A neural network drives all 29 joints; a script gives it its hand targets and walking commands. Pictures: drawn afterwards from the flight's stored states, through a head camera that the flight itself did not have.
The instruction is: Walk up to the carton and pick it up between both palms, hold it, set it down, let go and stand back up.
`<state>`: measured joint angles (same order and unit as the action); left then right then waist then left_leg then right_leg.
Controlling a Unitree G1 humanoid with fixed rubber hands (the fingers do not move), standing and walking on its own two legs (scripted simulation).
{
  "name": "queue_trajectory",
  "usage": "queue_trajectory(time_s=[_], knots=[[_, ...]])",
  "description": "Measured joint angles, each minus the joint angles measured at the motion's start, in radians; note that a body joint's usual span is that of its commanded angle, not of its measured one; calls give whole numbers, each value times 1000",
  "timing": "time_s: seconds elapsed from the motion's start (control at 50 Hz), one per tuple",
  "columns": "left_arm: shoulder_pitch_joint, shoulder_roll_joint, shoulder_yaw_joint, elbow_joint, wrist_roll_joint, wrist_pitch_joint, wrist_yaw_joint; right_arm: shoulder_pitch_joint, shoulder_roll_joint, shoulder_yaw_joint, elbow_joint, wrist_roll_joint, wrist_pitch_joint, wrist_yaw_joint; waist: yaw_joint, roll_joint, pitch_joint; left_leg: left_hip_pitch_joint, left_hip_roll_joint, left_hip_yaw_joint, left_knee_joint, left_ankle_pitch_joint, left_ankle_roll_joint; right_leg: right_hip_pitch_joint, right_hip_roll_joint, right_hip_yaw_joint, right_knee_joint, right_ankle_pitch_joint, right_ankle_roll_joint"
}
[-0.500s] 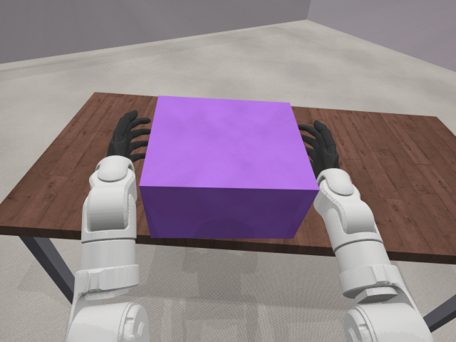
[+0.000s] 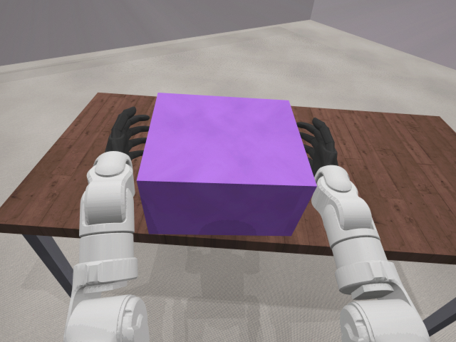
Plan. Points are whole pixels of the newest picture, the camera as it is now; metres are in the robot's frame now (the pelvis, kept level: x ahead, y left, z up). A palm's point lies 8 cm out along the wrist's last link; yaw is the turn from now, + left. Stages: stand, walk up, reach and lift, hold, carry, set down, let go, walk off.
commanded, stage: hold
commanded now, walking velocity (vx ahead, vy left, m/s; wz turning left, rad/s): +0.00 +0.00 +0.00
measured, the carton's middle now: (223, 162) +0.39 +0.01 +0.15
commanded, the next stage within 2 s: none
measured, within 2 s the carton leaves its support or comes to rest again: neither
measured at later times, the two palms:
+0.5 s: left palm (119, 156) +0.36 +0.18 +0.18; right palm (322, 166) +0.35 -0.16 +0.17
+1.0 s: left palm (125, 159) +0.36 +0.17 +0.17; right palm (323, 168) +0.36 -0.17 +0.16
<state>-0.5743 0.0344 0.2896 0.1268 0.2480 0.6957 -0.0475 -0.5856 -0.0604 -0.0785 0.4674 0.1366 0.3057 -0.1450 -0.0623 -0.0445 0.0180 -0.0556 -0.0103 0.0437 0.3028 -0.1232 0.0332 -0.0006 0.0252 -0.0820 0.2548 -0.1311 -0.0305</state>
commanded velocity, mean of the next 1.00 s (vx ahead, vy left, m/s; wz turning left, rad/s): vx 0.00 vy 0.00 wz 0.00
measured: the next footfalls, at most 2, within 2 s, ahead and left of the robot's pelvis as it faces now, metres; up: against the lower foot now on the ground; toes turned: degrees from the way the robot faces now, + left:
none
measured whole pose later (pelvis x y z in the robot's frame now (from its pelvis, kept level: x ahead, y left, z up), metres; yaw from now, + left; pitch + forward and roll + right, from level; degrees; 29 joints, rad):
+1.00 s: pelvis +0.01 -0.01 +0.00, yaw +1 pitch -7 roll -1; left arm -0.54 0.03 0.28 0.09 0.24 0.70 -0.04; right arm -0.55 -0.08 -0.04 0.45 0.17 0.28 -0.16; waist -0.07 -0.06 0.03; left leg -0.06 0.00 0.03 0.32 -0.14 0.02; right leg 0.00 0.03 -0.09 0.27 -0.15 -0.04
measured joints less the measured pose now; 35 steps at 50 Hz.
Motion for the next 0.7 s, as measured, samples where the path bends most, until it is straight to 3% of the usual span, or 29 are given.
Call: queue_trajectory(time_s=[0.62, 0.7], knots=[[15, -6, -10, -17, 3, 7, 7, 8, -8, 7, -2, 9, -4, 4, 3, 0, 0, 1, -1, 4, 4, -4, 2, 1, -1, 5, 0, 0, 2], [-4, -13, -2, 1, 15, 17, 9, -5, -9, -1, 39, 3, -17, 16, 8, -6, 0, -3, -2, 5, 0, -2, 1, -10, -3, 5, 12, -7, -2]])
